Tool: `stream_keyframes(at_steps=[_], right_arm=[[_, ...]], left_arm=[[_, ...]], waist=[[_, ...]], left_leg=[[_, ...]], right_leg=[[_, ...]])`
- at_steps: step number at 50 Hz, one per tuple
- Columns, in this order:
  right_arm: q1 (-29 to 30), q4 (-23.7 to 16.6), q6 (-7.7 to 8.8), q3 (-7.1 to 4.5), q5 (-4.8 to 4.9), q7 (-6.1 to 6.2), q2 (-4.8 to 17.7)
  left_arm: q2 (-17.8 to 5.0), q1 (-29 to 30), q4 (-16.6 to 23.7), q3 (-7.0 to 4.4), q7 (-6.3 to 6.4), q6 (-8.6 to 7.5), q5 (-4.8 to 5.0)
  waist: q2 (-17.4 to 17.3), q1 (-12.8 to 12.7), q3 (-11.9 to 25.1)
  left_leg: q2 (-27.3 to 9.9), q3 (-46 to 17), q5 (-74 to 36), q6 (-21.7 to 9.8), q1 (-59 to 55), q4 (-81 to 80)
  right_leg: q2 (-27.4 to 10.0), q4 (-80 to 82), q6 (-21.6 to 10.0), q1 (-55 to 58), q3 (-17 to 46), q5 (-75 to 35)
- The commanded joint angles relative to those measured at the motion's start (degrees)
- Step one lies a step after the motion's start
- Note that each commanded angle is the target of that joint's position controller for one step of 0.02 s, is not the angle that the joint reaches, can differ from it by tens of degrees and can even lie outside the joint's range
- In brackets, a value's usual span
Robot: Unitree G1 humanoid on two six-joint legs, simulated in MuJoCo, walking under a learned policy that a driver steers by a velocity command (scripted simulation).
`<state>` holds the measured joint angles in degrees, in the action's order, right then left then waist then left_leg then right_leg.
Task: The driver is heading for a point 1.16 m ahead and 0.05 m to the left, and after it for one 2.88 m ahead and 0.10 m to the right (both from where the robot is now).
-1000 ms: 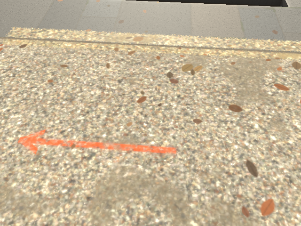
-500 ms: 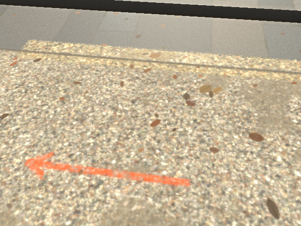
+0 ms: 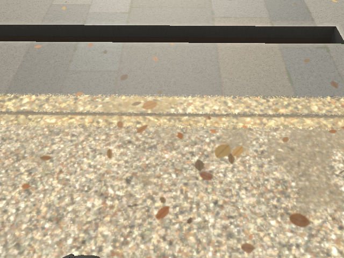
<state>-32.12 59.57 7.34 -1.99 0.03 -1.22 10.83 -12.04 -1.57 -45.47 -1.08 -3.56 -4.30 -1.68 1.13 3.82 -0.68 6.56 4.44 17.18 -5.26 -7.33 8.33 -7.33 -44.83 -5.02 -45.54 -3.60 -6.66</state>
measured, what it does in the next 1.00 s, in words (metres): walks ahead: right foot, then left foot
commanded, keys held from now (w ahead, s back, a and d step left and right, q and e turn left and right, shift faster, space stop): w+shift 0.94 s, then shift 0.06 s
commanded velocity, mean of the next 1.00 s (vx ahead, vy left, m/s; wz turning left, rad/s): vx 0.99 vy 0.00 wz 0.00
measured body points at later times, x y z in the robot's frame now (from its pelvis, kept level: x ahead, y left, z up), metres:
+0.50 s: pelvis +0.49 -0.01 +0.00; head +0.52 +0.00 +0.44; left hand +0.37 +0.23 -0.14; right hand +0.73 -0.21 -0.08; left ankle +0.73 +0.13 -0.68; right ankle +0.32 -0.08 -0.73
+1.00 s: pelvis +0.98 +0.03 -0.01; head +1.02 +0.03 +0.44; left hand +1.24 +0.22 -0.09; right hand +0.87 -0.21 -0.14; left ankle +0.78 +0.09 -0.73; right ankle +1.23 -0.09 -0.69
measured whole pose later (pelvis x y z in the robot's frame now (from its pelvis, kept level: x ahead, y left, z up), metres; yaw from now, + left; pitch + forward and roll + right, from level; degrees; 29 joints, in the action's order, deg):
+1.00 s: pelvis +0.98 +0.03 -0.01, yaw +0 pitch +2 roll +0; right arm -31.5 58.9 7.6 -1.4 0.2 -0.8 12.4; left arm -13.1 3.4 -42.3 1.2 -3.3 -5.1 -2.0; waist 0.8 5.7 -2.7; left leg 4.7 2.8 19.6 -4.1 -15.5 2.9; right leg -3.4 -31.4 -6.2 -39.9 -5.8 -8.7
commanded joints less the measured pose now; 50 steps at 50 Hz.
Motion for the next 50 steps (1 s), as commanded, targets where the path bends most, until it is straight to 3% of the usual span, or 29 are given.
stream_keyframes(at_steps=[1, 4, 6, 7, 8, 9, 10, 11, 12, 14, 16, 20, 23, 25, 27, 28, 29, 30, 31, 32, 33, 34, 35, 37, 40, 44, 47, 49, 50], right_arm=[[0.6, -3.2, 1.51, -0.62, 0.39, 0.77, 7.8], [-0.2, -2.5, 0.44, -0.95, -1.03, 1.84, 11.6], [1.9, -2.3, -1.32, -1.70, -2.60, 2.99, 14.1], [4.7, -3.1, -1.72, -1.83, -2.66, 3.05, 13.8], [3.4, -5.4, -1.26, -0.40, -1.67, 1.97, 6.5], [-1.7, -6.8, -0.03, 0.12, 1.71, 0.79, 3.8], [6.6, -8.5, 0.20, -0.52, 1.13, 1.50, 8.0], [11.9, -9.9, 0.40, -0.52, 0.73, 1.35, 8.2], [13.6, -10.3, 0.13, -0.21, 0.00, 1.03, 6.8], [12.4, -10.9, -1.72, 0.52, -2.17, -0.40, 3.7], [16.3, -12.9, -2.84, 0.92, -2.88, -1.34, 2.9], [30.4, -18.6, -2.51, 1.79, -2.56, -2.16, 4.3], [36.1, -20.2, -2.12, 2.48, -1.27, -2.71, 4.1], [37.1, -20.7, -2.08, 2.09, -1.33, -2.14, 6.1], [33.5, -19.9, -2.12, 1.07, -1.83, -1.26, 8.6], [26.3, -18.1, -2.17, 0.19, -1.78, -0.60, 10.5], [14.6, -14.3, -2.35, -0.92, -1.72, 0.32, 12.5], [3.3, -11.1, -2.68, -2.29, -2.35, 1.41, 15.3], [0.7, -10.8, -2.52, -3.98, -4.47, 2.00, 21.3], [1.2, -10.5, -2.78, -4.17, -3.20, 0.67, 18.9], [8.0, -10.3, -2.45, -3.82, -2.66, 0.30, 15.7], [11.1, -10.1, -1.87, -2.97, -2.22, -0.03, 11.7], [12.4, -9.3, -1.47, -2.40, -2.48, -0.10, 9.3], [12.2, -7.4, -0.89, -1.12, -1.81, 0.33, 5.9], [9.8, -5.9, 0.36, -1.22, -0.45, 0.28, 7.2], [6.6, -5.5, 1.29, -1.15, 0.35, -0.26, 8.0], [2.0, -3.9, 1.65, -1.27, 0.78, 0.30, 10.7], [0.6, -3.0, 0.92, -1.18, 0.22, 0.94, 12.0], [0.3, -2.7, 0.40, -1.24, -0.28, 1.57, 12.9]], left_arm=[[-2.0, 7.7, 4.6, 0.44, -0.14, -0.58, 0.72], [-5.1, 4.3, 4.3, -0.49, 1.01, -0.68, 0.51], [-9.1, -13.4, -0.6, -2.34, 2.51, -0.66, 0.65], [-11.6, -24.5, -3.8, -3.60, 3.52, -0.49, -0.14], [-16.5, -30.4, -4.7, -5.08, 4.40, -0.29, -1.83], [-16.3, -28.1, -5.0, -5.51, 3.15, -0.27, -1.74], [-12.2, -22.4, -5.1, -5.12, 2.40, -0.55, -0.74], [-8.5, -19.5, -5.5, -4.29, 2.11, -1.17, -0.31], [-5.8, -17.8, -6.1, -3.65, 2.04, -1.61, -0.78], [-3.4, -17.9, -8.0, -2.46, 2.64, -2.36, -0.31], [-4.3, -19.8, -9.4, -2.41, 2.73, -3.38, 0.99], [-5.7, -22.2, -9.4, -2.30, 1.99, -4.47, 1.65], [-8.5, -26.5, -10.5, -2.51, 2.28, -5.21, 2.62], [-10.2, -27.7, -11.1, -2.53, 2.66, -4.83, 2.13], [-12.5, -28.4, -11.4, -2.76, 3.46, -3.83, 0.98], [-13.8, -27.8, -11.6, -3.05, 4.11, -2.95, 0.09], [-14.9, -26.0, -11.5, -3.40, 4.77, -1.92, -0.52], [-13.8, -24.1, -10.7, -3.31, 4.99, -1.51, -0.91], [-2.9, -31.4, -8.4, -1.14, 3.63, -1.76, 0.80], [-5.2, -32.4, -8.2, -1.29, 3.27, -2.92, 3.05], [-7.8, -22.9, -5.7, -1.77, 3.83, -3.06, 2.78], [-8.0, -18.0, -4.4, -1.64, 3.63, -3.26, 2.17], [-6.6, -16.7, -4.2, -1.34, 3.24, -2.92, 1.48], [-3.8, -17.9, -3.7, -0.62, 1.90, -0.95, -0.36], [-3.2, -10.3, -0.1, 0.06, 0.64, 0.32, -1.04], [-3.2, 2.3, 4.7, 1.41, -0.18, -0.60, -0.22], [-4.0, 7.1, 6.0, 1.67, -0.20, -0.83, 0.65], [-5.0, 5.7, 5.7, 1.49, 0.57, -1.38, -0.46], [-6.1, 2.1, 4.6, 1.10, 1.03, -1.81, -1.05]], waist=[[-1.8, -1.5, -9.6], [-6.5, -4.5, -2.8], [-9.2, -13.0, 7.0], [-8.3, -18.3, 11.6], [2.5, -16.3, 17.5], [14.7, -10.5, 23.5], [5.7, -10.1, 14.0], [0.0, -9.1, 7.0], [-4.3, -6.7, 2.9], [-2.0, -2.1, -0.4], [-0.7, -1.2, -4.6], [-1.4, -3.3, -9.3], [-0.4, -5.6, -9.1], [1.0, -5.5, -7.8], [4.4, -3.1, -2.2], [6.2, 0.8, 2.3], [6.6, 6.4, 8.0], [5.7, 11.4, 12.7], [-11.7, 4.1, 20.7], [-13.6, 3.8, 27.3], [-7.5, 2.2, 14.2], [-1.6, 1.3, 7.6], [0.5, -1.0, 3.7], [-1.7, -5.3, 0.3], [-2.9, -5.8, -5.8], [-1.9, -3.4, -9.2], [-2.5, -1.4, -9.2], [-3.7, -2.1, -6.4], [-5.4, -3.7, -2.9]], left_leg=[[-14.3, -3.9, -37.8, -3.4, 11.3, -10.0], [-16.7, -2.3, -71.6, -1.8, -2.8, 3.0], [-18.1, -1.9, -77.4, -1.8, -3.0, 26.1], [-16.4, -1.1, -66.1, -2.1, 6.1, 42.5], [-9.6, -1.1, -28.5, -2.1, 25.4, 65.6], [-1.0, -8.6, 8.5, -1.3, 44.0, 80.8], [-6.3, -10.4, 2.0, -3.2, 50.4, 79.3], [-8.4, -9.7, -2.3, -3.3, 50.2, 75.6], [-10.4, -9.8, -3.3, -3.1, 47.8, 71.9], [-12.7, -9.9, -3.2, -1.6, 43.4, 67.1], [-14.8, -8.2, -4.0, 0.3, 46.7, 63.2], [-14.6, -1.7, -19.7, 1.6, 45.3, 41.7], [-11.2, 2.3, -30.3, -0.1, 36.2, 28.6], [-9.1, 3.1, -29.2, -1.6, 36.5, 23.8], [-4.6, 4.3, -20.9, -2.8, 32.0, 23.1], [-3.0, 3.2, -16.4, -3.7, 25.1, 23.3], [-2.3, 2.5, -12.6, -4.6, 14.1, 22.8], [-7.1, -1.9, -6.5, -5.9, 0.9, 24.4], [-25.5, -27.5, 4.2, -11.5, -18.0, 24.5], [-30.0, -52.9, 15.6, -14.7, -22.4, 10.5], [-26.3, -43.4, 14.0, -11.9, -13.2, 7.5], [-24.4, -34.5, 7.0, -10.5, -3.0, 6.5], [-22.0, -28.4, 2.5, -9.0, 4.7, 5.2], [-18.3, -21.2, 2.0, -6.8, 15.7, 1.6], [-15.6, -14.5, -4.2, -6.7, 20.4, -3.7], [-11.3, -5.7, -22.8, -5.0, 23.9, -7.2], [-13.6, -4.1, -37.5, -3.4, 14.1, -10.2], [-14.2, -2.6, -60.7, -1.9, 4.0, -2.1], [-14.6, -2.8, -70.1, -0.8, 0.9, 4.5]], right_leg=[[4.1, 10.5, -1.5, 12.3, -4.5, -5.5], [10.5, 13.4, -3.5, 17.8, -6.4, 4.4], [12.6, 14.4, -5.5, 34.6, -4.2, 12.2], [8.8, 15.1, -7.0, 48.4, -0.9, 15.9], [-6.2, 13.3, -10.3, 64.1, 17.9, 32.7], [-15.9, 25.5, -16.8, 73.5, 50.5, 41.8], [-12.0, 29.2, -13.9, 66.9, 44.4, 41.3], [-10.6, 30.7, -12.5, 57.2, 35.4, 34.4], [-8.3, 32.3, -10.8, 49.0, 29.6, 29.3], [-4.6, 35.3, -8.4, 38.1, 22.2, 27.4], [-3.0, 38.8, -8.1, 34.1, 17.9, 24.7], [2.8, 42.8, -6.4, 29.3, 6.6, 5.6], [1.1, 47.5, -4.9, 33.3, 4.5, -8.2], [-0.4, 44.6, -4.2, 44.3, 2.6, -22.3], [-2.2, 34.5, -3.1, 53.2, 1.8, -43.4], [-3.2, 24.7, -2.7, 54.5, 1.7, -49.2], [-3.3, 10.5, -2.3, 52.4, 1.0, -48.6], [-1.1, -6.9, -2.2, 42.9, 0.8, -36.5], [7.0, -32.9, -0.9, 20.6, 1.6, 13.7], [12.4, -43.1, -1.5, 8.9, 9.1, 33.4], [7.2, -42.1, -2.5, 2.7, 9.1, 26.0], [5.0, -37.6, -2.6, 3.5, 8.5, 21.4], [3.3, -34.4, -2.5, 5.9, 8.8, 20.6], [1.1, -29.7, -1.1, 10.9, 8.8, 20.5], [-1.3, -22.0, 1.0, 5.3, 5.4, 16.6], [0.4, 1.5, 1.3, 12.0, -1.0, -0.3], [3.7, 11.3, -0.7, 15.7, -3.9, -7.1], [8.2, 14.8, -2.0, 17.4, -5.9, -3.9], [11.0, 15.4, -2.5, 21.4, -6.2, -0.6]])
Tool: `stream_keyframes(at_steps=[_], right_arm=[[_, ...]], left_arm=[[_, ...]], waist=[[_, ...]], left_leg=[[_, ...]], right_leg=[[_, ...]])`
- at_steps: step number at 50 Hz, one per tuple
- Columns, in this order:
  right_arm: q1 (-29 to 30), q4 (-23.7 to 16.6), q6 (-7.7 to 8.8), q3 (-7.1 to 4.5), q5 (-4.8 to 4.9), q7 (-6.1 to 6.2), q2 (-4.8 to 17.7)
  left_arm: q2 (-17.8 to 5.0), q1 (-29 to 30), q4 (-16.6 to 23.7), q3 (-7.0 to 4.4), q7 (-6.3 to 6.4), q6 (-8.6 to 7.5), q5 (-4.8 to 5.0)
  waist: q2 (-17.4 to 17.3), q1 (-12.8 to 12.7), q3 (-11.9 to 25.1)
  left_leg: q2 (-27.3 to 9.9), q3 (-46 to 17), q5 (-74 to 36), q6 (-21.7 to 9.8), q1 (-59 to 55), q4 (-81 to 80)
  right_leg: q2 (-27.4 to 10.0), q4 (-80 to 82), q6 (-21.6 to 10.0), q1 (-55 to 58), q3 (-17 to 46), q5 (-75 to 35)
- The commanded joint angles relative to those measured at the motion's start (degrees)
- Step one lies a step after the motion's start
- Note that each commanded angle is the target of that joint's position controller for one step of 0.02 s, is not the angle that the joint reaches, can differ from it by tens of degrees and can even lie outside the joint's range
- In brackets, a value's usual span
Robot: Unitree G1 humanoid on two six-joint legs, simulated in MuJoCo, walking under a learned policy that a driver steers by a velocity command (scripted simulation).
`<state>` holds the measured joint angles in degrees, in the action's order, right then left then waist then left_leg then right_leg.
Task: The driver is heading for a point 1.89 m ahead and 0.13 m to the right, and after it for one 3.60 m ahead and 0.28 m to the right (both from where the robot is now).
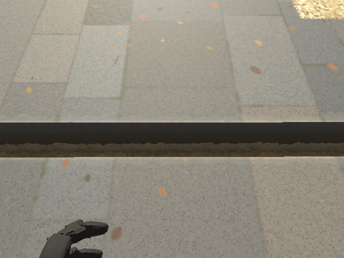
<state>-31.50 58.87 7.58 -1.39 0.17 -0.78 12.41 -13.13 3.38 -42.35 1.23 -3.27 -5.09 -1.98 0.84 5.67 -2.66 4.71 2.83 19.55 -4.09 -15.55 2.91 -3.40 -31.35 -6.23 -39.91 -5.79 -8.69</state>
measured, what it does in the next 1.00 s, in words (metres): walks ahead: right foot, then left foot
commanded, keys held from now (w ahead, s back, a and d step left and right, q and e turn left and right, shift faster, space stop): shift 1.00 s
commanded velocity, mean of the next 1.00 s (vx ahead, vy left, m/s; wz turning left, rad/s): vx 0.19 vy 0.00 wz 0.00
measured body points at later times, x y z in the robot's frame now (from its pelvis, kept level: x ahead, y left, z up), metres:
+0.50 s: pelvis +0.30 +0.01 +0.01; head +0.31 +0.02 +0.46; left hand +0.36 +0.27 -0.14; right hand +0.46 -0.23 -0.10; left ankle +0.41 +0.12 -0.72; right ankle +0.26 -0.08 -0.72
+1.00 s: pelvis +0.34 +0.02 +0.01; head +0.36 +0.02 +0.46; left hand +0.33 +0.25 -0.15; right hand +0.44 -0.23 -0.13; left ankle +0.41 +0.12 -0.72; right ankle +0.27 -0.09 -0.72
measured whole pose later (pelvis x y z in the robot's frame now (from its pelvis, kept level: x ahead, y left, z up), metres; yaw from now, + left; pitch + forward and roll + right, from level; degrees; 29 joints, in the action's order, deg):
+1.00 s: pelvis +0.34 +0.02 +0.01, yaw -1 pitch +0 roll +0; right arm -6.6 58.7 -1.0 -3.0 0.2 1.8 11.0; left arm -9.8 -17.2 -63.1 -0.8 2.1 -0.1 -0.4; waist -0.3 -0.7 -1.6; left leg 1.3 -0.1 9.9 -1.5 20.2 30.5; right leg 0.1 -30.0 -0.8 -7.2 -2.6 22.3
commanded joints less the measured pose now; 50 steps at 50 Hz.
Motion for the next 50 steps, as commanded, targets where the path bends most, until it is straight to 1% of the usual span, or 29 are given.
stream_keyframes(at_steps=[1, 2, 3, 4, 5, 6, 7, 8, 9, 10, 11, 12, 13, 15, 17, 19, 21, 23, 24, 25, 26, 27, 29, 30, 31, 33, 37, 44, 50], right_arm=[[0.3, -1.6, -0.59, -1.96, -1.05, 1.83, 12.0], [3.1, -2.0, -1.19, -2.12, -0.76, 2.31, 12.9], [4.0, -3.2, -1.21, -1.82, -0.18, 2.53, 11.1], [-5.1, -2.4, -1.44, 1.47, -2.22, 0.47, -0.9], [-7.8, 0.0, -0.75, 0.76, 0.97, -0.36, 4.5], [0.8, -3.0, -0.61, -0.63, 2.69, -0.13, 9.0], [8.0, -6.2, -0.66, -0.71, 2.53, 0.46, 9.6], [11.9, -6.5, -1.15, -1.08, 2.14, 1.12, 8.9], [12.1, -6.8, -1.95, -1.33, 1.31, 1.33, 8.0], [9.1, -6.6, -2.86, -0.98, 1.05, 1.23, 4.8], [7.8, -6.3, -3.51, -0.67, 1.00, 1.34, 2.9], [7.9, -6.4, -3.84, -0.56, 1.10, 1.66, 2.1], [9.5, -7.2, -4.02, -0.42, 1.11, 2.01, 2.0], [14.2, -8.2, -4.18, -0.09, 0.12, 2.36, 2.4], [17.5, -8.3, -4.19, -0.26, -0.09, 2.04, 3.4], [20.8, -8.9, -4.40, -0.48, -0.05, 1.85, 4.5], [22.9, -9.4, -4.39, -0.90, -0.55, 1.70, 5.9], [21.2, -8.2, -4.32, -1.63, -1.56, 1.72, 7.5], [20.6, -8.3, -4.30, -2.23, -1.87, 2.03, 10.4], [21.5, -8.0, -4.78, -1.84, -2.19, 2.25, 10.3], [20.3, -7.6, -5.37, -0.81, -1.87, 1.95, 5.5], [21.1, -7.4, -5.80, -0.51, -1.40, 1.59, 4.3], [25.8, -8.3, -6.58, -0.87, -0.86, 1.37, 6.0], [28.7, -8.9, -6.80, -1.09, -0.58, 1.37, 6.5], [29.7, -9.3, -6.90, -1.15, -0.49, 1.35, 6.1], [27.5, -7.8, -6.51, -1.45, -0.36, 1.59, 5.8], [24.8, -5.6, -6.24, -1.87, 0.16, 2.44, 4.9], [25.3, -3.5, -7.71, -2.36, 0.10, 2.58, 3.9], [25.2, -1.8, -8.36, -2.55, 0.02, 2.86, 3.6]], left_arm=[[-6.6, -12.0, -1.3, -1.96, 1.41, -1.53, -0.96], [-7.8, -23.3, -5.1, -2.65, 2.20, -1.95, -1.05], [-11.4, -30.9, -7.7, -3.75, 3.06, -2.02, -2.15], [-16.6, -29.9, -5.8, -4.85, 2.40, -2.08, 0.79], [-12.2, -32.7, -6.8, -4.56, 1.38, -2.06, 1.01], [-11.4, -26.4, -5.8, -4.65, 1.37, -1.67, 1.64], [-9.2, -19.4, -5.2, -4.14, 1.35, -1.89, 2.62], [-6.4, -15.4, -5.1, -3.20, 1.42, -2.18, 2.66], [-5.0, -15.2, -6.0, -2.62, 1.24, -2.59, 1.77], [-4.4, -14.4, -6.7, -2.41, 1.00, -2.60, 1.31], [-3.9, -13.5, -7.2, -2.26, 0.90, -2.67, 1.20], [-4.2, -12.7, -7.7, -2.31, 1.07, -2.70, 0.78], [-5.5, -12.2, -8.1, -2.62, 1.43, -2.61, 0.40], [-7.3, -12.7, -8.6, -3.23, 2.63, -1.70, 0.72], [-8.6, -15.5, -9.8, -3.64, 3.37, -0.79, 1.44], [-8.4, -16.4, -10.9, -3.61, 3.64, -0.02, 1.80], [-8.3, -15.6, -11.7, -3.64, 3.81, 0.62, 2.16], [-7.2, -16.0, -12.5, -3.34, 3.83, 1.05, 2.95], [-6.3, -18.9, -13.1, -3.19, 3.93, 1.07, 2.12], [-2.7, -28.2, -15.3, -2.51, 3.66, 0.98, 1.38], [-2.0, -29.0, -16.4, -2.18, 3.85, 1.84, 1.79], [-3.8, -26.3, -15.9, -2.63, 4.09, 3.05, 2.20], [-4.1, -22.5, -15.3, -2.86, 4.71, 5.73, 1.74], [-3.9, -22.3, -15.4, -2.74, 4.73, 6.69, 1.28], [-4.7, -21.7, -15.8, -2.92, 4.71, 6.96, 1.06], [-4.4, -21.5, -16.8, -2.96, 4.85, 6.24, 1.12], [-3.7, -21.7, -18.0, -2.92, 4.99, 4.51, 1.56], [-2.2, -23.4, -19.5, -2.86, 5.40, 4.93, 1.65], [-1.5, -24.9, -20.3, -2.84, 5.62, 4.62, 1.61]], waist=[[-6.7, -9.7, 4.0], [-7.8, -15.4, 8.9], [-6.5, -17.4, 13.7], [15.5, -11.2, 28.5], [8.0, -15.1, 41.5], [4.4, -13.7, 31.0], [-1.1, -10.9, 18.7], [-5.4, -8.4, 11.3], [-5.3, -6.4, 7.5], [-2.5, -3.9, 7.2], [-1.1, -2.7, 6.2], [0.3, -1.8, 5.5], [1.7, -1.4, 5.4], [3.2, -2.5, 7.5], [3.8, -4.5, 9.5], [4.0, -5.5, 8.5], [3.7, -5.3, 6.8], [1.9, -4.2, 6.6], [-2.3, -5.4, 7.2], [-10.8, -10.2, 10.9], [-12.9, -8.2, 13.6], [-11.3, -7.8, 12.7], [-7.5, -8.8, 10.0], [-7.0, -9.5, 7.8], [-5.2, -8.9, 4.5], [-3.3, -7.7, 3.8], [-1.3, -6.4, 7.3], [-0.9, -6.3, 4.0], [-0.8, -6.1, 2.2]], left_leg=[[-12.8, -1.3, -75.6, -0.9, 9.4, 21.2], [-11.8, -0.3, -71.7, -0.2, 11.9, 35.0], [-8.8, 0.3, -53.4, 0.1, 20.6, 50.8], [1.2, -6.8, 13.9, 3.9, 45.1, 79.5], [2.4, -18.9, 17.1, 3.0, 50.0, 89.5], [-1.6, -16.3, 14.0, 3.1, 51.7, 86.4], [-5.0, -11.9, 10.3, 3.5, 52.6, 80.7], [-6.2, -9.5, 8.3, 4.3, 52.4, 78.1], [-7.3, -8.6, 6.6, 4.3, 47.3, 75.8], [-8.3, -8.5, 5.0, 4.5, 44.0, 72.7], [-9.2, -8.2, 4.0, 4.7, 41.2, 68.1], [-9.3, -7.4, 1.8, 4.9, 39.5, 62.9], [-9.0, -6.2, -1.3, 5.1, 39.0, 56.8], [-7.9, -4.2, -11.5, 5.2, 36.4, 44.4], [-6.7, -3.6, -19.6, 5.2, 35.4, 38.1], [-6.9, -4.4, -21.2, 4.4, 35.4, 34.5], [-6.8, -4.4, -20.6, 3.2, 34.7, 30.3], [-6.7, -4.5, -28.7, 1.0, 29.0, 23.2], [-11.3, -8.9, -49.6, -0.8, 25.0, 23.2], [-18.5, -15.1, -61.5, -7.5, 18.1, 25.9], [-20.9, -18.8, -54.5, -11.4, 18.1, 24.7], [-20.3, -20.2, -42.8, -11.5, 20.6, 22.7], [-18.1, -20.4, -20.8, -7.9, 28.5, 19.4], [-15.6, -17.7, -10.8, -4.9, 33.1, 18.4], [-12.0, -13.4, -5.6, -2.4, 34.9, 18.3], [-9.5, -10.7, -9.9, -0.8, 32.4, 20.6], [-8.7, -8.8, -27.0, -2.4, 24.4, 25.7], [-7.6, -7.7, -23.7, -2.3, 24.7, 25.6], [-7.1, -7.3, -20.9, -1.4, 24.1, 24.8]], right_leg=[[8.8, 2.3, -1.9, 25.0, -2.6, 2.8], [6.9, 6.1, -2.8, 35.9, -0.5, -3.2], [-0.9, 3.0, -3.8, 47.5, 5.1, -13.5], [-20.5, -7.7, -14.4, 74.8, 29.7, -43.8], [-22.6, -2.5, -19.6, 80.3, 41.7, -36.3], [-19.6, 1.7, -17.4, 68.9, 32.9, -34.1], [-16.8, 5.8, -14.2, 55.0, 26.0, -29.7], [-14.7, 10.1, -12.9, 43.8, 22.6, -26.9], [-12.7, 12.9, -11.5, 34.0, 18.7, -30.5], [-11.8, 14.4, -11.3, 29.7, 16.1, -30.4], [-10.3, 15.9, -10.7, 25.0, 12.9, -29.8], [-8.6, 16.7, -10.0, 21.5, 9.9, -31.0], [-7.1, 16.8, -9.4, 20.4, 7.4, -33.1], [-4.3, 15.5, -7.6, 21.7, 3.6, -32.9], [-4.7, 14.4, -6.6, 25.9, 3.4, -28.7], [-6.0, 13.3, -6.1, 27.5, 4.7, -22.3], [-6.8, 10.6, -5.1, 27.7, 6.2, -15.1], [-4.3, 5.1, -2.3, 26.7, 6.7, -3.6], [-0.9, 0.5, 0.5, 24.8, 5.2, 6.6], [3.2, -4.2, 3.4, 20.4, 4.0, 26.3], [3.5, -7.4, 4.9, 20.4, 4.3, 34.5], [3.2, -7.5, 5.4, 20.3, 4.8, 36.1], [1.9, -1.4, 5.0, 23.3, 5.6, 29.5], [1.6, 2.7, 4.4, 25.7, 5.7, 27.0], [1.7, 4.2, 4.0, 24.6, 5.3, 28.9], [1.6, 5.5, 3.6, 24.1, 5.5, 28.4], [1.1, 6.2, 4.1, 23.8, 5.9, 21.5], [1.0, 7.2, 4.0, 22.9, 5.8, 21.9], [0.7, 8.9, 4.0, 22.0, 6.0, 23.8]])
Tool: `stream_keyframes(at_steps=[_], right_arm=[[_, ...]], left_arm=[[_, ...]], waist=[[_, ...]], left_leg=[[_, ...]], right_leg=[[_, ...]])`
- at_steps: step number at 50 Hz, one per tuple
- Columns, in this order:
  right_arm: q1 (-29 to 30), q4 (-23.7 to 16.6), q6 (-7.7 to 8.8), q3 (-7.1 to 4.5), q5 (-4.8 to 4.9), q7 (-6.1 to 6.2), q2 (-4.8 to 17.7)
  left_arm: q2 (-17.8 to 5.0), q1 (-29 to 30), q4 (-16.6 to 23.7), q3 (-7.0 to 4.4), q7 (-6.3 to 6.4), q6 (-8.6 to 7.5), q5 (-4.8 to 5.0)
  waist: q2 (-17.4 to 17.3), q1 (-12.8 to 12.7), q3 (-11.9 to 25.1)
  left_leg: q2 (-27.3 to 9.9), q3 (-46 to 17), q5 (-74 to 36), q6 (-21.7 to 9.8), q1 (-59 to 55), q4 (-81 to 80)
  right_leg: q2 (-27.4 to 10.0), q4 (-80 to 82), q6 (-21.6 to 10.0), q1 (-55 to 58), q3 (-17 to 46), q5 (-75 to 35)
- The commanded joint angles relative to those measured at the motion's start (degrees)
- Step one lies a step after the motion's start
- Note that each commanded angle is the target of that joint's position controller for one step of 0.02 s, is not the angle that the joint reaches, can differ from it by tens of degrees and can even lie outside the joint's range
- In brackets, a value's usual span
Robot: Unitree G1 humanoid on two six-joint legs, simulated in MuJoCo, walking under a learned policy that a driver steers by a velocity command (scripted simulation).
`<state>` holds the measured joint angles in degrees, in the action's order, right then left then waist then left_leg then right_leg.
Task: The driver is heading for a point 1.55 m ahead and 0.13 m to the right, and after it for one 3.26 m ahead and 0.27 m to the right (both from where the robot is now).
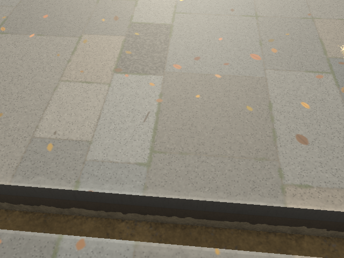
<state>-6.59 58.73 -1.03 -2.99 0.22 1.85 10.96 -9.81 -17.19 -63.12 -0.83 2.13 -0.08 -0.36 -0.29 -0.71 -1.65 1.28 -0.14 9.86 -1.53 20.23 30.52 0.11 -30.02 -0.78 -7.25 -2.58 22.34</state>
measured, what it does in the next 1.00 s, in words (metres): stands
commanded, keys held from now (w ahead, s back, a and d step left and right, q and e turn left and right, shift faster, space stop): shift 1.00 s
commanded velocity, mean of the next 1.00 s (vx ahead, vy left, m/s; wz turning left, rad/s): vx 0.00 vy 0.00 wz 0.00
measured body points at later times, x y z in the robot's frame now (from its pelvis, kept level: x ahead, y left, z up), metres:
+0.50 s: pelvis +0.00 -0.01 +0.00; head +0.01 -0.01 +0.45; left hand -0.04 +0.21 -0.15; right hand +0.06 -0.24 -0.15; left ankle +0.07 +0.10 -0.73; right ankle -0.07 -0.11 -0.73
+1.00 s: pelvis +0.01 -0.01 +0.00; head +0.02 -0.01 +0.45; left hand -0.05 +0.20 -0.15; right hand +0.05 -0.24 -0.15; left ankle +0.07 +0.11 -0.73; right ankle -0.07 -0.11 -0.73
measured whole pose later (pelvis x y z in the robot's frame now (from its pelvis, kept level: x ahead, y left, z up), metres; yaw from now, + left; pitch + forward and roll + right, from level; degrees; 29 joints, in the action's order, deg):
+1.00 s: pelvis +0.01 -0.01 +0.00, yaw +0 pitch -1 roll +0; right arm -9.6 64.6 -1.4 -2.5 0.5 2.8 9.5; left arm -6.9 -22.8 -64.1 -1.3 2.3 -0.9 -0.2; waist -0.2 0.0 -2.1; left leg 0.8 -1.1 9.0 -0.5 18.2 27.8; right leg 0.9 -26.1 -1.6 -4.5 -3.2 20.9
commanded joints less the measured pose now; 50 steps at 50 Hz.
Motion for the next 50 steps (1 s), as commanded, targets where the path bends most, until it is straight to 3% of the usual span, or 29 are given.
stream_keyframes(at_steps=[1, 23, 50], right_arm=[[0.3, -1.4, 0.18, -0.96, -0.04, 0.29, 5.1], [-1.9, 3.0, 0.00, -0.63, 0.04, 0.88, 3.9], [-4.3, 4.5, -0.02, -0.20, 0.30, 1.11, 3.4]], left_arm=[[-4.7, -4.6, 0.4, -0.77, 0.24, -0.43, -0.02], [-2.2, -9.0, -1.0, -1.02, 0.42, -0.82, 0.07], [-1.2, -12.4, -1.2, -1.09, 0.28, -0.90, 0.15]], waist=[[0.3, 0.3, 0.9], [0.6, 0.6, -1.7], [0.8, 0.7, -1.9]], left_leg=[[-3.6, -4.3, -10.8, -3.8, -11.8, -3.0], [-3.1, -4.2, -6.7, -2.7, -11.5, -5.2], [-3.0, -4.0, -9.4, -2.5, -11.8, -4.6]], right_leg=[[-2.9, 7.8, -1.5, -10.8, 2.8, -6.9], [-2.6, 10.7, -1.7, -10.2, 2.5, -5.3], [-2.5, 11.0, -1.7, -9.0, 2.4, -9.5]])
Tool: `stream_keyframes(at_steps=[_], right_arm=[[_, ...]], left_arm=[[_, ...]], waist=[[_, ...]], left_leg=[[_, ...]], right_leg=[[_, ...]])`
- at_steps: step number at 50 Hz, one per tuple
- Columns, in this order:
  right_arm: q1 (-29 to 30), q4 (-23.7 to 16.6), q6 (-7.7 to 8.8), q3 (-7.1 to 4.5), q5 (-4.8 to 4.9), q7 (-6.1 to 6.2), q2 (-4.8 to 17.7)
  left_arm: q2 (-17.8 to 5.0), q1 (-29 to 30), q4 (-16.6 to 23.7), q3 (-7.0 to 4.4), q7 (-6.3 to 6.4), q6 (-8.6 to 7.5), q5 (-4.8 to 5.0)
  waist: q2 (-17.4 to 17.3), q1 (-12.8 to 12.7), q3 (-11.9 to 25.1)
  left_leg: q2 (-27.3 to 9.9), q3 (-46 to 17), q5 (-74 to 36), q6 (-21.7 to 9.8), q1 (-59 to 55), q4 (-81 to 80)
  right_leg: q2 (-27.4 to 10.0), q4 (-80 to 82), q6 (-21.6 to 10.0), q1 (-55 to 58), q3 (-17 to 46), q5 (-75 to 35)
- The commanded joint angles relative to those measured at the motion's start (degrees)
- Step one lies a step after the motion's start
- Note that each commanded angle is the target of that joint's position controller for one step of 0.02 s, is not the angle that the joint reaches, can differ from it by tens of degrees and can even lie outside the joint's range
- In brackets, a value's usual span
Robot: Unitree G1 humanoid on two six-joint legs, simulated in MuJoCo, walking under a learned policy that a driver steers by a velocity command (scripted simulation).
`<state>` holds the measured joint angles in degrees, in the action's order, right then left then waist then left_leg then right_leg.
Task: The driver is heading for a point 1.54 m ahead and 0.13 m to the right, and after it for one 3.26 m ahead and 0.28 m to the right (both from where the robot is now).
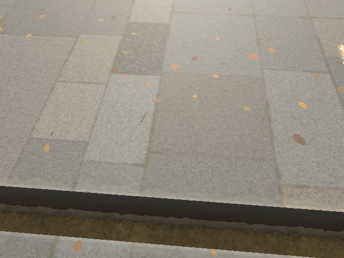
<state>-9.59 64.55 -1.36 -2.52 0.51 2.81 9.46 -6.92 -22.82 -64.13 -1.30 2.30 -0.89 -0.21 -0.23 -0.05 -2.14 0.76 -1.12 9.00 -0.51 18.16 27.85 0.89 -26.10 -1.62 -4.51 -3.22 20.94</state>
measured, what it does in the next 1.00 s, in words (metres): walks ahead: left foot, then right foot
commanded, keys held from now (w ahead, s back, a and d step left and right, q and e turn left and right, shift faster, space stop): shift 0.08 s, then w+shift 0.12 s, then shift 0.62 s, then w+shift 0.18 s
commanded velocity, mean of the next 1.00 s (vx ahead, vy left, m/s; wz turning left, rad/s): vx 0.17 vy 0.00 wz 0.00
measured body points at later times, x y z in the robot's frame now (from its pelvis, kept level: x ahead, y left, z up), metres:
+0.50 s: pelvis +0.11 +0.06 -0.01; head +0.14 +0.08 +0.44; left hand +0.07 +0.31 -0.16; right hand +0.20 -0.20 -0.14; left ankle +0.17 +0.16 -0.74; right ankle -0.03 -0.07 -0.64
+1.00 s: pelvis +0.20 +0.07 +0.00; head +0.21 +0.07 +0.45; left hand +0.20 +0.33 -0.15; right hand +0.25 -0.19 -0.15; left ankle +0.18 +0.17 -0.72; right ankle +0.17 -0.06 -0.74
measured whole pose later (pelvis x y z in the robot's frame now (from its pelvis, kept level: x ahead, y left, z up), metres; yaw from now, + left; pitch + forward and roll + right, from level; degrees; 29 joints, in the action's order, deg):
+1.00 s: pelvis +0.20 +0.07 +0.00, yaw +0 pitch +2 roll +0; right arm -14.2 59.9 4.6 -1.9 1.6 0.3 12.9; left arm -12.0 -21.2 -57.4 -4.1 1.7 -4.7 1.5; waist -0.2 -0.6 1.7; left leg 0.4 3.0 24.1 -6.6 18.4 39.3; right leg -1.3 -32.2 -1.2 -14.8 0.0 19.5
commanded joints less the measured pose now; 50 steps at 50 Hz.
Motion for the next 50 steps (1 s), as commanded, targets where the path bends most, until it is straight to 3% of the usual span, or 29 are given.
stream_keyframes(at_steps=[1, 4, 6, 7, 8, 9, 11, 13, 15, 19, 20, 21, 22, 23, 25, 27, 29, 31, 33, 35, 36, 38, 41, 42, 43, 44, 46, 48, 50], right_arm=[[-1.3, -1.3, 0.31, -0.66, 0.01, 0.15, 4.9], [-1.5, -1.2, 0.31, -0.64, 0.03, 0.17, 4.9], [-2.4, -0.9, 0.28, -1.24, 0.86, 0.10, 5.6], [3.6, -3.8, 1.07, -1.56, 1.29, -0.32, 6.7], [10.7, -7.9, 2.54, -1.14, 2.17, -1.03, 6.1], [12.4, -8.9, 3.83, -1.40, 2.07, -1.62, 6.5], [8.6, -7.7, 5.64, -1.87, 1.64, -2.67, 6.3], [8.0, -6.8, 6.43, -1.65, 1.55, -3.48, 5.2], [9.2, -7.1, 6.44, -0.84, 1.21, -4.00, 2.7], [-5.0, -3.8, 5.13, -3.09, 1.22, -3.72, 8.8], [-11.0, -3.2, 4.90, -4.10, 0.71, -2.98, 12.9], [-15.7, -3.1, 4.51, -4.69, -0.95, -2.51, 19.2], [-16.2, -2.4, 4.94, -3.83, -0.75, -3.05, 17.3], [-10.0, -3.8, 5.46, -3.00, 0.25, -3.11, 14.8], [-1.1, -5.7, 5.82, -0.91, -0.29, -3.60, 8.8], [1.0, -5.3, 5.96, 0.27, -1.42, -3.61, 6.0], [1.1, -5.0, 6.03, 0.64, -2.29, -2.99, 6.4], [0.8, -5.1, 5.70, 0.25, -2.02, -2.08, 8.9], [0.8, -5.3, 4.63, -0.07, -0.64, -1.65, 10.0], [0.1, -5.2, 3.79, 0.26, 0.74, -1.67, 8.7], [-1.1, -4.7, 3.61, 0.60, 0.46, -1.81, 7.3], [-3.7, -4.5, 2.84, 0.37, -0.50, -1.31, 6.7], [-4.6, -4.0, 2.38, 0.83, -0.98, -0.71, 5.8], [-6.5, -3.4, 2.33, 0.35, -0.39, -0.79, 7.4], [-6.9, -3.4, 2.54, -0.08, 0.38, -1.04, 8.4], [-5.2, -4.4, 3.30, -0.34, 0.89, -1.15, 9.0], [-0.3, -7.7, 5.82, 0.10, 1.51, -1.61, 7.1], [4.2, -10.3, 7.84, 0.44, 1.11, -2.61, 5.2], [4.2, -11.8, 8.77, 0.68, 1.31, -3.36, 5.1]], left_arm=[[-4.1, -6.9, -0.2, -0.62, 0.10, -0.09, 0.01], [-4.0, -7.1, -0.1, -0.62, 0.09, -0.10, 0.01], [-7.3, -9.7, -0.2, -1.93, 0.44, 0.16, 0.90], [-10.5, -12.4, 0.5, -2.85, 0.64, -0.22, 1.49], [-13.8, -10.3, 1.8, -3.95, 0.88, -1.29, 1.73], [-12.8, -8.0, 3.2, -3.81, 0.93, -2.58, 0.99], [-9.6, -9.0, 2.9, -3.21, 0.34, -3.82, 0.62], [-7.8, -8.7, 3.6, -2.59, -0.33, -2.91, 0.69], [-9.4, -8.3, 4.1, -2.60, -0.67, -2.02, 0.45], [-12.2, -5.7, 4.4, -2.70, -1.02, -2.23, 1.57], [-10.7, -5.4, 5.1, -2.09, -1.06, -2.79, 0.89], [-4.5, -9.7, 5.8, -0.48, -0.65, -3.38, 0.02], [-4.1, -11.7, 4.9, -0.81, -0.71, -3.93, 1.87], [-5.9, -8.4, 6.1, -1.14, -0.82, -3.71, 3.03], [-8.1, -2.3, 7.5, -2.09, 0.07, -2.58, 1.61], [-7.4, -4.4, 7.2, -2.75, 0.58, -1.08, 1.13], [-4.7, -4.1, 7.7, -2.17, 0.74, -0.39, 1.22], [-5.0, -0.5, 9.0, -1.85, 0.96, 0.00, 0.88], [-6.5, -0.1, 8.8, -1.87, 0.80, 1.16, 0.84], [-7.3, 0.7, 8.4, -1.88, 0.66, 2.17, -0.23], [-8.2, 1.3, 9.0, -1.81, 0.72, 2.44, -1.03], [-11.6, 3.8, 8.7, -2.63, 0.64, 1.62, 0.12], [-9.4, 7.2, 8.6, -2.38, 0.15, -0.36, -0.11], [-10.5, 4.9, 7.8, -3.14, 0.05, -0.73, 0.60], [-11.5, 3.2, 7.5, -3.63, -0.09, -1.00, 1.20], [-11.7, 2.3, 7.9, -3.77, -0.06, -1.51, 1.52], [-12.6, 0.1, 8.1, -4.09, -0.21, -3.36, 2.31], [-14.3, -1.7, 7.9, -4.78, -0.37, -4.79, 2.08], [-13.7, -0.5, 9.4, -4.45, -0.93, -5.67, 1.63]], waist=[[0.7, 0.0, -1.5], [0.7, 0.0, -1.5], [4.7, -1.4, -1.4], [7.6, -4.1, -6.0], [11.6, -5.1, -12.1], [7.8, -4.1, -13.8], [4.2, -2.9, -10.8], [3.9, -3.0, -8.8], [6.9, -3.3, -7.7], [7.2, 5.4, 0.3], [3.2, 7.6, 5.2], [-13.0, 5.8, 13.6], [-14.1, 5.6, 19.1], [-10.5, 3.8, 11.7], [-2.4, 1.3, 5.1], [-3.5, -1.6, 3.9], [-4.5, -3.0, 3.6], [-5.5, -2.4, 5.0], [-4.7, -2.4, 6.7], [-2.5, -2.8, 3.3], [-1.0, -2.3, 0.7], [6.4, 1.0, -3.8], [6.1, 1.5, -1.1], [5.1, 1.1, 2.6], [4.2, 0.6, 1.6], [3.4, -0.2, -1.9], [6.5, -1.8, -4.8], [11.1, -3.0, -3.1], [9.3, -2.2, -1.7]], left_leg=[[-2.5, -3.0, -8.6, -3.5, -9.7, -1.9], [-2.5, -2.9, -8.7, -3.4, -9.7, -1.8], [2.4, 2.5, 20.7, -3.3, -3.1, 4.9], [2.5, 3.7, 24.3, -3.1, 9.3, 10.4], [-1.3, 3.6, 15.7, -3.3, 20.9, 18.7], [-4.6, 0.7, 13.6, -3.5, 29.5, 24.0], [-7.0, -0.7, 11.4, -3.4, 36.7, 28.4], [-6.1, 2.4, 10.1, -2.7, 26.8, 19.8], [-2.3, 7.1, 7.2, -1.8, 13.3, 14.3], [3.0, 8.7, -5.3, -3.3, -10.7, 3.5], [-3.8, 0.7, -15.1, -5.5, -21.1, 3.6], [-22.0, -23.7, -32.2, -15.6, -30.7, -2.7], [-25.3, -35.3, -29.2, -20.1, -28.0, -9.3], [-23.8, -27.7, -22.9, -18.3, -21.4, -9.5], [-18.0, -14.5, -21.5, -13.3, -8.1, -10.3], [-13.7, -7.0, -23.4, -11.2, -0.6, -11.5], [-11.6, -3.4, -27.1, -11.5, 1.4, -11.3], [-11.4, -3.1, -25.8, -12.3, 0.2, -10.2], [-11.8, -4.6, -12.2, -12.2, 0.7, -10.7], [-9.6, -5.3, 8.3, -8.9, 6.0, -12.3], [-8.0, -5.3, 16.7, -6.1, 8.3, -12.6], [-2.1, 0.7, 15.5, -2.6, 3.3, -10.7], [-1.7, 2.0, 4.3, -2.3, -3.9, -5.1], [-0.2, 3.8, 13.4, -3.6, -4.8, -2.0], [-0.8, 2.9, 25.2, -5.0, -1.7, -1.0], [-2.5, 0.5, 32.8, -6.3, 3.2, -0.4], [-4.0, -0.2, 26.6, -6.9, 10.7, 3.8], [-2.6, 2.6, 13.6, -6.5, 16.2, 11.4], [-3.6, 1.1, 16.0, -7.3, 18.2, 16.0]], right_leg=[[-3.2, 7.1, -0.8, -11.8, 3.0, -8.2], [-3.2, 7.1, -0.9, -11.7, 3.0, -8.4], [-5.6, 10.6, -5.4, -9.5, 8.1, 19.4], [-12.8, 17.0, -9.7, -6.5, 18.0, 32.0], [-22.8, 23.4, -13.6, -3.4, 28.8, 31.4], [-24.8, 23.2, -14.2, 1.2, 30.8, 24.0], [-22.0, 19.5, -11.8, 10.7, 24.4, 10.0], [-16.4, 17.6, -8.7, 6.7, 13.8, -4.1], [-12.1, 13.9, -7.2, -2.6, 7.3, -14.2], [-8.7, -4.6, -3.2, -8.4, 3.9, -39.0], [-5.6, -16.7, 0.2, -14.9, 1.7, -30.7], [2.9, -40.6, 4.7, -25.4, -0.6, 7.4], [3.5, -52.6, 4.9, -25.5, 10.1, 15.5], [0.1, -55.4, 4.1, -29.1, 9.5, 13.5], [-4.4, -50.4, 2.7, -26.6, 7.0, 6.4], [-6.1, -41.9, 1.7, -18.4, 6.9, 3.7], [-6.0, -28.9, 2.0, -14.5, 5.9, 3.6], [-5.1, -17.3, 3.0, -11.9, 5.1, 2.7], [-4.0, -9.3, 3.2, -6.6, 3.4, -3.8], [-3.6, -2.3, 1.8, -1.4, 2.9, -10.8], [-5.9, 0.1, 0.8, -0.8, 5.4, -12.7], [-5.5, 1.3, -1.1, -11.5, 6.1, -3.9], [-5.2, 2.7, 0.3, -12.2, 6.6, -10.8], [-3.9, 1.1, -1.1, -10.4, 5.7, 0.1], [-4.5, 1.2, -3.1, -11.4, 7.2, 13.6], [-6.5, 2.6, -5.2, -13.3, 10.5, 22.4], [-13.2, 8.4, -9.2, -10.5, 20.7, 24.1], [-19.8, 13.7, -12.4, -3.5, 31.4, 21.8], [-21.6, 13.0, -12.8, -2.8, 33.7, 19.2]])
